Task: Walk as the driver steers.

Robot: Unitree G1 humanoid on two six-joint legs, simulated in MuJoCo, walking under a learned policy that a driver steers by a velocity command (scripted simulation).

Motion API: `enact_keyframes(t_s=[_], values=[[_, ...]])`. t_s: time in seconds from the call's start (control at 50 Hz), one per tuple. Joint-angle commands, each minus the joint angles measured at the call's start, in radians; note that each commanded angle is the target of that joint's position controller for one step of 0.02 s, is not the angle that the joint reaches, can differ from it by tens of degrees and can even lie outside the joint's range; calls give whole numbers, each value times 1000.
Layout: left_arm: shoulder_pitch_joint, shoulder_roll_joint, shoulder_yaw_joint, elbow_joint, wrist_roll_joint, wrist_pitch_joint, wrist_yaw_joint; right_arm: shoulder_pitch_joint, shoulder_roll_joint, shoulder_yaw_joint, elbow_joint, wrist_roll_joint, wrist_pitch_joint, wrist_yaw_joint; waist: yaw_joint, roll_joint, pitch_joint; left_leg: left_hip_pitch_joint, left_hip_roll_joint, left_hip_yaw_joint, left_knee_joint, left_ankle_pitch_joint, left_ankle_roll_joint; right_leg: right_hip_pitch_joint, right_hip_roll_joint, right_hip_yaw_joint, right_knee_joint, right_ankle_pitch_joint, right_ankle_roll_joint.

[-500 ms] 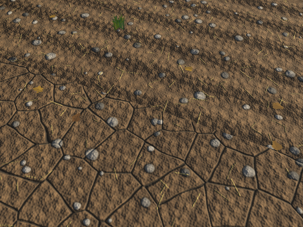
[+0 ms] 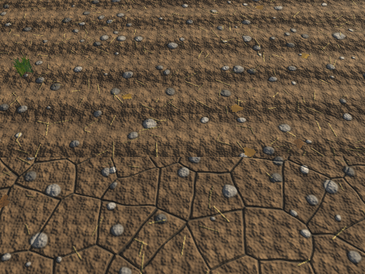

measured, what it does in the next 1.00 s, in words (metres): steps on the spot: right foot, then left foot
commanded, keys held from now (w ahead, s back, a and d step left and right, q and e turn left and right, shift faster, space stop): e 0.16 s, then no key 0.68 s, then w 0.16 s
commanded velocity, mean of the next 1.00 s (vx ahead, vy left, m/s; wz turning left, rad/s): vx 0.03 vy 0.00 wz -0.23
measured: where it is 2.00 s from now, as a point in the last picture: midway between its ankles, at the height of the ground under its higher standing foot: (246, 262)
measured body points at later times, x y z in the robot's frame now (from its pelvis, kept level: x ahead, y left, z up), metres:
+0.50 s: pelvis +0.00 -0.01 +0.01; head +0.02 -0.02 +0.46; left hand +0.14 +0.23 -0.12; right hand +0.05 -0.30 -0.12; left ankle +0.01 +0.11 -0.72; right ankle -0.01 -0.10 -0.73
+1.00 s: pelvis +0.02 +0.01 +0.01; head +0.02 +0.01 +0.46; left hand +0.09 +0.26 -0.14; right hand +0.00 -0.25 -0.13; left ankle +0.00 +0.11 -0.73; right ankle -0.01 -0.09 -0.71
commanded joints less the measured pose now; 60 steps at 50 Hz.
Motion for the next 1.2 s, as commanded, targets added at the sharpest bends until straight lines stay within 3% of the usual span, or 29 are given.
enact_keyframes(t_s=[0.02,0.04,0.06,0.1,0.14,0.16,0.2,0.38,0.46,0.5,0.52,0.54,0.56,0.58,0.6,0.62,0.66,0.72,0.84,0.88,0.92,0.96,1.0,1.04,1.1,1.14,1.16,1.18,1.2], values=[[103,149,32,-35,13,-39,19,52,-124,-39,-43,2,15,12,32,-150,-78,-120,112,-43,165,-92,-2,196,-121,235,-390,94,-62],[108,308,65,-65,12,-46,23,-6,-60,-20,-122,7,27,1,37,-360,-23,-350,-78,-50,334,-416,-62,157,-386,609,-427,397,-198],[163,279,70,-43,19,-46,31,-87,-92,-21,-130,-2,39,-10,85,-206,-24,-325,-55,-199,481,-391,-51,114,-370,548,-404,437,-261],[40,187,41,-60,10,-45,44,-37,-94,-24,-101,29,35,-1,-1,-132,-9,-296,-38,-252,494,-208,-31,88,-224,380,-384,362,-198],[-3,154,31,-84,0,-49,47,4,-122,-33,-76,1,27,7,-14,-153,-62,-283,-57,-241,530,-133,-26,148,-163,328,-358,482,-178],[19,149,30,-83,-5,-53,43,5,-121,-34,-75,-1,29,10,-9,-128,-89,-276,-64,-242,547,-127,-30,173,-162,329,-348,529,-182],[56,150,29,-73,-8,-62,41,4,-101,-29,-75,7,36,12,-1,-97,-108,-283,-65,-244,535,-116,-38,223,-170,330,-340,582,-188],[112,147,10,-25,14,-70,57,-41,-79,-11,-73,19,47,-2,41,-124,-79,-144,-78,-244,274,-184,-29,206,-183,371,-335,538,-206],[76,141,-1,-5,17,-70,58,-15,-71,-4,-53,30,41,-12,27,-127,-83,9,-105,-231,109,-188,-4,143,-172,390,-312,552,-188],[45,131,-10,9,6,-68,63,38,-49,5,-23,29,31,-17,-15,-103,-84,139,-111,-219,-124,-42,10,104,-143,380,-278,536,-146],[49,114,-17,15,0,-70,64,56,-53,9,-12,19,19,-22,-19,-75,-92,245,-66,-268,-241,92,17,47,-124,377,-268,467,-101],[80,71,-30,17,-4,-77,61,59,-102,6,-12,-2,5,-28,7,29,-117,323,77,-415,-285,159,43,-8,-67,324,-208,343,-55],[124,61,-31,36,-15,-74,61,-23,-149,6,-28,4,-2,-20,67,110,-81,229,181,-500,-264,359,113,-3,46,219,-224,134,-32],[123,79,-31,64,1,-65,65,-52,-114,13,-21,13,-5,-9,59,119,-82,141,183,-471,-241,337,142,113,28,192,-245,95,-25],[103,82,-31,76,6,-64,63,-68,-86,23,-16,13,-10,-2,56,119,-65,116,125,-434,-246,249,109,150,20,212,-285,174,-26],[78,91,-29,87,6,-65,60,-63,-86,25,-7,12,-10,0,40,120,-47,111,74,-403,-253,164,75,158,12,226,-301,240,-23],[74,104,-25,111,4,-69,55,-29,-92,26,18,19,-13,-9,28,103,-38,143,37,-374,-255,151,54,147,-6,235,-306,314,-18],[89,77,-35,162,1,-74,63,-4,-81,30,50,22,-13,-10,21,27,-35,180,29,-363,-243,140,57,126,-15,239,-333,311,-9],[89,67,-43,235,-1,-75,71,2,-71,38,99,18,-14,-9,15,-8,-21,174,16,-359,-246,104,59,123,-25,242,-351,304,-4],[94,64,-45,250,3,-74,72,20,-91,31,116,15,-10,-7,7,14,-33,176,4,-379,-278,-153,72,102,9,209,-310,149,-15],[70,77,-39,236,15,-73,66,73,-137,11,133,14,2,-4,-18,90,8,171,61,-496,-344,-485,139,-35,72,131,-153,-65,-34],[27,55,-44,209,32,-82,52,121,-140,0,152,13,4,-4,-33,123,96,135,188,-642,-437,-606,221,-151,42,57,14,-64,-35],[8,59,-40,189,31,-99,41,139,-123,-2,159,3,-14,1,-24,86,121,163,230,-676,-462,-511,254,-255,-11,69,143,-77,-30],[7,61,-36,184,25,-118,29,133,-119,-5,157,7,-35,5,-9,65,99,207,190,-595,-442,-380,234,-269,-29,56,129,-50,-24],[-17,52,-32,161,14,-134,17,143,-122,-11,166,10,-54,10,-5,97,68,168,129,-479,-402,-254,206,-151,-12,9,9,3,-25],[45,38,-30,174,9,-137,18,122,-125,-14,161,16,-57,15,33,96,56,52,103,-420,-347,-226,188,38,17,-39,-122,97,-34],[122,36,-26,201,9,-139,23,111,-123,-14,156,18,-57,17,66,71,45,-33,80,-392,-281,-220,175,174,46,-59,-179,130,-34],[223,60,-14,234,12,-145,32,112,-103,-7,150,12,-61,18,103,23,17,-124,45,-357,-170,-193,155,325,47,-24,-214,92,-38],[353,136,7,260,26,-156,45,83,-45,11,123,7,-70,25,160,-163,-27,-225,-52,-236,134,-165,112,441,-146,242,-372,-104,-67]])
Keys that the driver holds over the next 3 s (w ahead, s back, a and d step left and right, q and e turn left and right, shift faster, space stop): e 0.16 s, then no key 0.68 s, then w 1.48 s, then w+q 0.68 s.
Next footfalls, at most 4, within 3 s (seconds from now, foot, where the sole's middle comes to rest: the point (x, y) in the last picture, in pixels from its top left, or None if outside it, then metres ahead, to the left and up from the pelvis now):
0.02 right None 0.03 -0.10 -0.77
0.54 left None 0.05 0.10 -0.77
1.18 right None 0.12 -0.15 -0.77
1.68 left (214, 269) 0.48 -0.06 -0.77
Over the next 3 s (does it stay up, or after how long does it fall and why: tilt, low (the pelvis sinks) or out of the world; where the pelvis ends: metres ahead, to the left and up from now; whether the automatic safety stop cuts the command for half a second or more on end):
stays up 1.02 -0.18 0.01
